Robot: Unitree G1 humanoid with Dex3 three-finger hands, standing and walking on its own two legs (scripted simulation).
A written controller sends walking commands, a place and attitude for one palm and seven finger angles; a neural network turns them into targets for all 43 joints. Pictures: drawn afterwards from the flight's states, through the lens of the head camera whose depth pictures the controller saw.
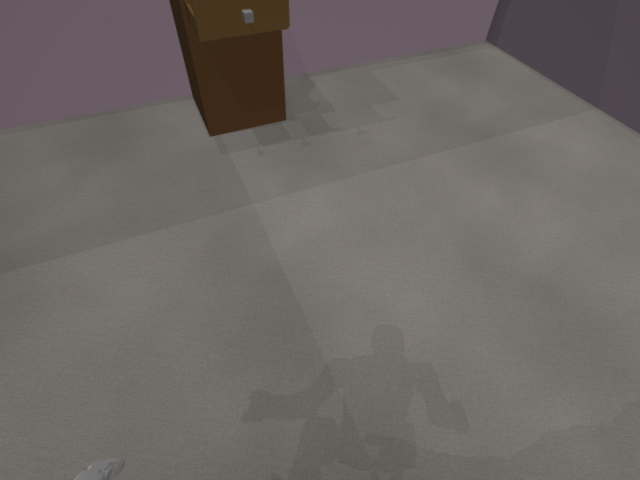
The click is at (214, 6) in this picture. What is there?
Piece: drawer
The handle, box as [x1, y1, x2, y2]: [241, 9, 253, 23]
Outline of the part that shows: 241,10 244,22 252,22 253,16 251,10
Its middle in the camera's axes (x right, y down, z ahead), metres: -0.30 -0.89 +1.53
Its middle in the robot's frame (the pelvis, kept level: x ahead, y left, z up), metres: +1.72 +0.37 -0.11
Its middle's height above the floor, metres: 0.66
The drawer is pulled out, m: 0.18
